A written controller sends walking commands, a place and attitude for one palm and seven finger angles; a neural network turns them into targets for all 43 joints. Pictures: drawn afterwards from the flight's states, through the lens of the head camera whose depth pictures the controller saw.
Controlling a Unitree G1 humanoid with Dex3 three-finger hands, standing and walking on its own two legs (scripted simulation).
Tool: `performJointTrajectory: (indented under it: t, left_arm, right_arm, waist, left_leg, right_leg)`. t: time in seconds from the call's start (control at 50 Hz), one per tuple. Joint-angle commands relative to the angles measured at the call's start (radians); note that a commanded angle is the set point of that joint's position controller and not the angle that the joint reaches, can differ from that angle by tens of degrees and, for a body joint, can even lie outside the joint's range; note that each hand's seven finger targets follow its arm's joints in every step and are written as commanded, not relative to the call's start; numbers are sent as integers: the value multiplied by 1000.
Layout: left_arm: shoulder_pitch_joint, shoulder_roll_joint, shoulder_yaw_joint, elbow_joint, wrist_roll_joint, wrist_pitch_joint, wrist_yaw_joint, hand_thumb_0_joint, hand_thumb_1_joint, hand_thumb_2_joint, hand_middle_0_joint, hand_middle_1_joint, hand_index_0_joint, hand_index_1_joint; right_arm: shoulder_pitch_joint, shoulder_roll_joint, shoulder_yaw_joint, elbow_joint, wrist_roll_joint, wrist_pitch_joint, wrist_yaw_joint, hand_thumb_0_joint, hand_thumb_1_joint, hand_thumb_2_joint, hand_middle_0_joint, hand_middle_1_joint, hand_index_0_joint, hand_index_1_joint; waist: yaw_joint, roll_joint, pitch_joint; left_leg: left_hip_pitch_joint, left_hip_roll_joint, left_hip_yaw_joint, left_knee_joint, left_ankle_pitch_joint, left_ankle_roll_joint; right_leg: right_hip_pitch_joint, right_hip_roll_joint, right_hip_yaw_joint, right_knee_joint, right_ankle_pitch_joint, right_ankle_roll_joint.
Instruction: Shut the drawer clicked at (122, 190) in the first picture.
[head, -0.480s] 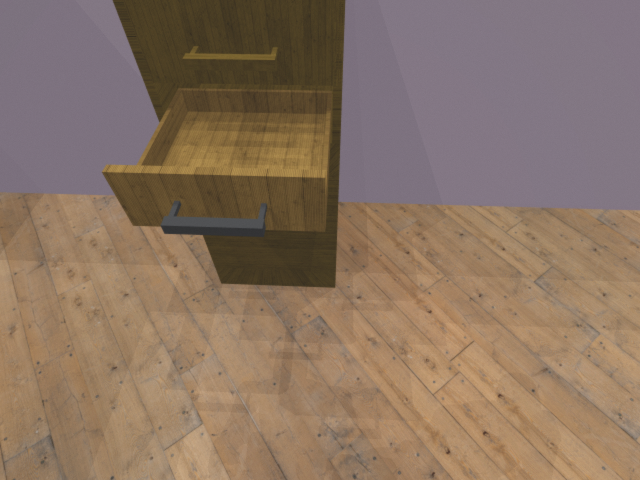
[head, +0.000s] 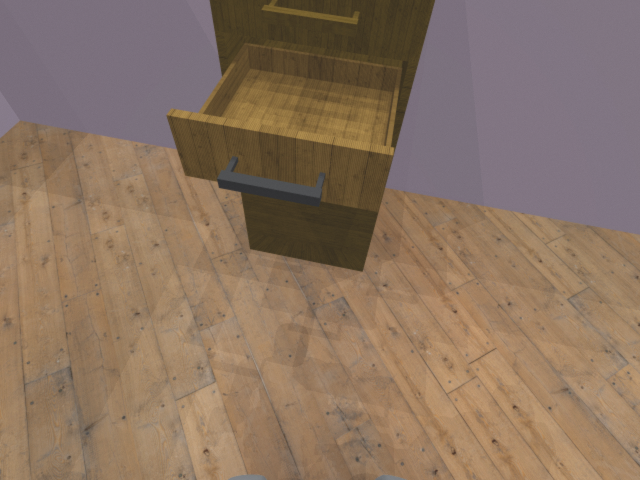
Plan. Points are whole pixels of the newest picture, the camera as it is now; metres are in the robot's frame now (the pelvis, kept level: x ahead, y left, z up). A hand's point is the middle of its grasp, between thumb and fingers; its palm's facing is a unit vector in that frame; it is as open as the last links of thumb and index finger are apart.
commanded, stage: stand and wait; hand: left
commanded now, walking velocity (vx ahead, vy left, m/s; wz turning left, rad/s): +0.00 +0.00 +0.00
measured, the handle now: (273, 179) +0.58 +0.10 -0.02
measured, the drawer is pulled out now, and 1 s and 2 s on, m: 0.29 0.29 0.29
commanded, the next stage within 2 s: turn or walk to find it in 0.70 s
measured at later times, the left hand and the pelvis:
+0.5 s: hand out of the picture +0.02 +0.15 -0.15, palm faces +0.07 -0.96 -0.27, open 7.4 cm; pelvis +0.01 -0.05 +0.01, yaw +4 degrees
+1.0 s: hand out of the picture +0.08 +0.15 -0.15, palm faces +0.12 -0.96 -0.27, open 7.4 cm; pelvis +0.02 -0.06 +0.01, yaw +6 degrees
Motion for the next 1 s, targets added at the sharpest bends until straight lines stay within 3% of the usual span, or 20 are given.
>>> performJointTrajectory:
  t: [0.0,0.04,0.1,0.14,0.22,0.26,0.28,0.3,0.32,0.34,0.36,0.38,0.4,0.44,0.48,0.68,0.78,0.88,0.92,0.98]
  left_arm:
    - [-32,101,23,-96,2,2,9,0,900,900,-200,-300,-200,-300]
    - [-18,98,26,-85,1,-5,2,0,900,900,-200,-300,-200,-300]
    - [14,79,15,-73,-3,-16,-4,0,900,900,-200,-300,-200,-300]
    - [20,72,8,-70,-4,-14,-4,0,900,900,-200,-300,-200,-300]
    - [25,72,-5,-66,-7,-19,-5,0,900,900,-200,-300,-200,-300]
    - [105,85,-1,-31,-7,-27,-1,0,900,900,-200,-300,-200,-300]
    - [122,132,5,-20,-2,-38,5,0,900,900,-200,-300,-200,-300]
    - [112,193,12,-16,1,-48,8,0,900,900,-200,-300,-200,-300]
    - [70,220,10,-20,-2,-50,5,0,900,900,-200,-300,-200,-300]
    - [27,238,6,-28,1,-49,-1,0,900,900,-200,-300,-200,-300]
    - [13,213,4,-24,-1,-54,-2,0,900,900,-200,-300,-200,-300]
    - [14,195,4,-15,-5,-62,2,0,900,900,-200,-300,-200,-300]
    - [23,187,-1,-9,-7,-62,4,0,900,900,-200,-300,-200,-300]
    - [24,197,3,-1,-10,-65,5,0,900,900,-200,-300,-200,-300]
    - [26,205,6,7,-11,-67,6,0,900,900,-200,-300,-200,-300]
    - [-17,246,12,21,-10,-70,0,0,900,900,-200,-300,-200,-300]
    - [14,187,0,23,-14,-49,7,0,900,900,-200,-300,-200,-300]
    - [21,202,10,-3,-11,-37,11,0,900,900,-200,-300,-200,-300]
    - [19,189,7,-8,-11,-37,12,0,900,900,-200,-300,-200,-300]
    - [15,166,2,-12,-12,-36,11,0,900,900,-200,-300,-200,-300]
  right_arm:
    - [112,-170,-23,-37,-20,-26,-31,0,-900,-900,200,300,200,300]
    - [86,-155,-14,-53,-17,-41,-41,0,-900,-900,200,300,200,300]
    - [86,-152,-11,-57,-11,-49,-45,0,-900,-900,200,300,200,300]
    - [89,-156,-15,-51,-11,-45,-44,0,-900,-900,200,300,200,300]
    - [85,-157,-18,-45,-12,-38,-34,0,-900,-900,200,300,200,300]
    - [53,-164,-21,-47,-1,-38,-32,0,-900,-900,200,300,200,300]
    - [43,-144,-21,-53,10,-37,-29,0,-900,-900,200,300,200,300]
    - [25,-117,-15,-66,20,-33,-23,0,-900,-900,200,300,200,300]
    - [23,-114,-11,-67,13,-29,-15,0,-900,-900,200,300,200,300]
    - [40,-133,-14,-52,6,-34,-7,0,-900,-900,200,300,200,300]
    - [32,-137,-14,-36,2,-37,-6,0,-900,-900,200,300,200,300]
    - [17,-158,-17,-29,2,-38,-12,0,-900,-900,200,300,200,300]
    - [13,-162,-19,-30,5,-40,-14,0,-900,-900,200,300,200,300]
    - [-7,-190,-18,-21,6,-46,-16,0,-900,-900,200,300,200,300]
    - [-20,-208,-18,-15,7,-48,-18,0,-900,-900,200,300,200,300]
    - [-82,-263,-10,-1,1,-47,-20,0,-900,-900,200,300,200,300]
    - [-57,-189,11,-2,1,-28,-16,0,-900,-900,200,300,200,300]
    - [-44,-194,4,-15,2,-21,-16,0,-900,-900,200,300,200,300]
    - [-27,-185,6,-11,1,-24,-17,0,-900,-900,200,300,200,300]
    - [-18,-180,7,-5,1,-26,-19,0,-900,-900,200,300,200,300]
  waist:
    - [-4,246,-45]
    - [9,171,-86]
    - [17,139,-161]
    - [11,157,-182]
    - [-1,197,-147]
    - [38,147,-158]
    - [39,26,-155]
    - [28,-91,-128]
    - [11,-114,-90]
    - [-5,-50,-84]
    - [-5,-54,-98]
    - [-1,-117,-120]
    - [4,-130,-128]
    - [3,-51,-134]
    - [6,-22,-152]
    - [10,17,-146]
    - [16,22,-149]
    - [25,-1,-145]
    - [19,9,-150]
    - [21,43,-127]
  left_leg:
    - [17,293,-424,-388,273,132]
    - [99,255,-373,-351,371,112]
    - [204,217,-305,-323,491,119]
    - [217,211,-292,-332,431,118]
    - [146,192,-264,-330,369,109]
    - [73,145,-224,-261,300,63]
    - [15,77,-186,-198,192,16]
    - [-16,13,-116,-156,58,-25]
    - [24,-2,-94,-148,13,-33]
    - [102,-5,-95,-164,69,-25]
    - [130,4,-99,-169,151,-22]
    - [130,29,-109,-164,210,-20]
    - [133,37,-112,-176,235,-19]
    - [144,55,-112,-192,284,-21]
    - [156,66,-111,-202,310,-23]
    - [170,84,-99,-238,299,-31]
    - [115,73,-95,-204,334,-48]
    - [63,63,-101,-139,353,-50]
    - [89,69,-116,-148,404,-47]
    - [82,89,-158,-176,428,-32]
  right_leg:
    - [-213,8,238,369,-135,8]
    - [-242,17,243,421,-56,29]
    - [-220,26,225,342,-40,46]
    - [-184,28,210,268,-58,50]
    - [-49,52,162,-3,-75,34]
    - [102,58,167,-231,101,24]
    - [160,5,271,-330,174,-1]
    - [128,-127,393,-386,193,-53]
    - [35,-190,427,-399,138,-98]
    - [-34,-167,400,-373,69,-99]
    - [-41,-96,359,-339,123,-83]
    - [5,-61,334,-320,226,-68]
    - [37,-51,313,-311,286,-61]
    - [68,-43,313,-301,363,-51]
    - [101,-35,303,-296,405,-50]
    - [146,-31,304,-344,417,-49]
    - [186,-53,271,-306,462,-35]
    - [198,-82,257,-260,489,-59]
    - [182,-67,238,-234,494,-57]
    - [156,-33,216,-229,382,-37]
